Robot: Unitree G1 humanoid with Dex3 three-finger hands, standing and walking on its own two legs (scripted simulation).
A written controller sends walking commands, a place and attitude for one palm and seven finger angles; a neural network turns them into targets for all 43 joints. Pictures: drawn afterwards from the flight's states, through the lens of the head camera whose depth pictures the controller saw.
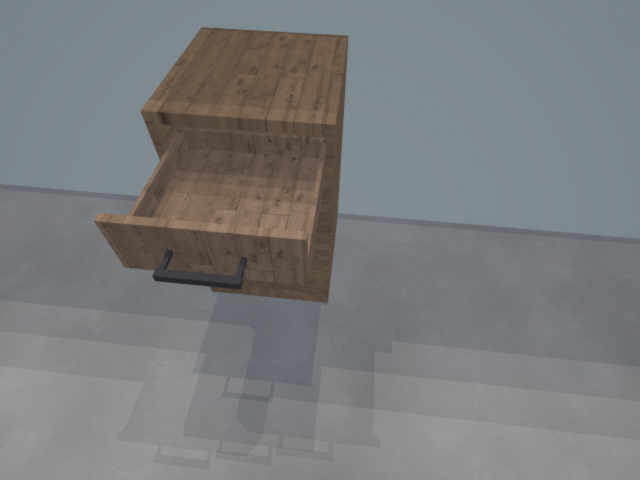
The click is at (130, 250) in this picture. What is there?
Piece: drawer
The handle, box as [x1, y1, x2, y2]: [152, 250, 246, 289]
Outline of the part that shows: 152,275 155,280 240,289 242,284 241,277 245,266 246,257 241,257 236,275 228,276 167,270 166,267 173,253 171,250 167,250 159,267 155,269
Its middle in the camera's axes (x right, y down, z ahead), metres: -0.23 +0.06 +0.72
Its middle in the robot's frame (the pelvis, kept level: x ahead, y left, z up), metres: +0.48 +0.25 -0.13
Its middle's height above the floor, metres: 0.65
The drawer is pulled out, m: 0.30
